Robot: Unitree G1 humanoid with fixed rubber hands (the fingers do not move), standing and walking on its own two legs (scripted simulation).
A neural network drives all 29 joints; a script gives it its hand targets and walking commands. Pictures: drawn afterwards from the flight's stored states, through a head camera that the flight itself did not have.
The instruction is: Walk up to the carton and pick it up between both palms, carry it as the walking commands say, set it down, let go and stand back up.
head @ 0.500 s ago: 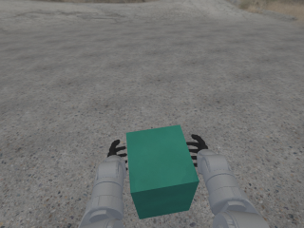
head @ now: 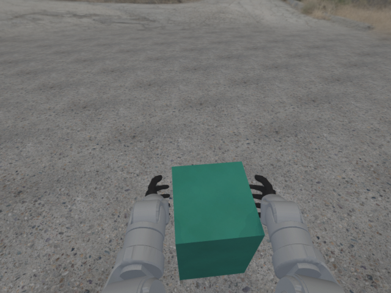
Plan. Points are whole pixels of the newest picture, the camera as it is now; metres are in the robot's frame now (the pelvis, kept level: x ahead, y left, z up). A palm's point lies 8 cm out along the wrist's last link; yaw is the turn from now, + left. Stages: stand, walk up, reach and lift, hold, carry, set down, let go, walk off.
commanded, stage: reach and lift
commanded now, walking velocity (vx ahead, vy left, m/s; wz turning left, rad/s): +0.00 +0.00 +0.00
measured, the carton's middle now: (209, 222) +0.33 +0.01 -0.03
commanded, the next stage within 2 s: hold in 1.10 s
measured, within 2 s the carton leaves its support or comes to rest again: neither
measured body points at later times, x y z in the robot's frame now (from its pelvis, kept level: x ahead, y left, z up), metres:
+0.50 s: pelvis +0.00 +0.00 +0.00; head -0.09 +0.01 +0.44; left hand +0.32 +0.14 +0.06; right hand +0.32 -0.12 +0.05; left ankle +0.06 +0.12 -0.73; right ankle +0.01 -0.11 -0.73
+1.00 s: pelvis +0.00 +0.00 +0.00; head -0.09 +0.01 +0.44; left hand +0.31 +0.14 +0.07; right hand +0.31 -0.12 +0.05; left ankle +0.06 +0.12 -0.73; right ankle +0.01 -0.11 -0.73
